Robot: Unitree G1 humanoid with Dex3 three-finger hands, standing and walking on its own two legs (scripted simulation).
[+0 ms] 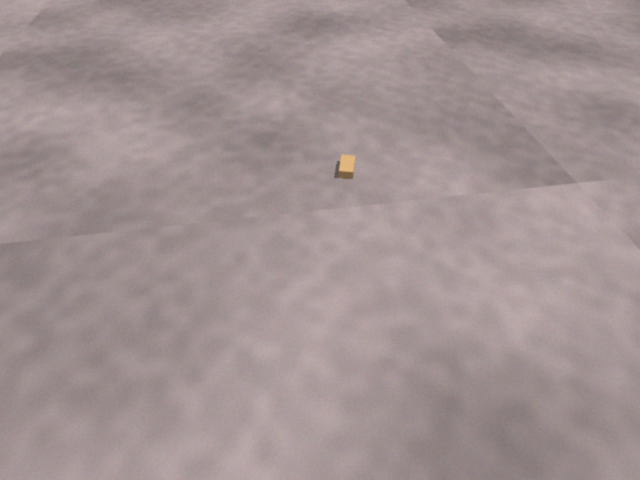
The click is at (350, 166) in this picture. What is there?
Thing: flat box
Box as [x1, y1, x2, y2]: [338, 154, 354, 178]
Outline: 341,154 338,177 352,178 354,156
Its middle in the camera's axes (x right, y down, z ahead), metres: +0.14 -0.41 +2.02
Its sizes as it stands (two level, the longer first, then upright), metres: 0.145 0.075 0.044
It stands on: the floor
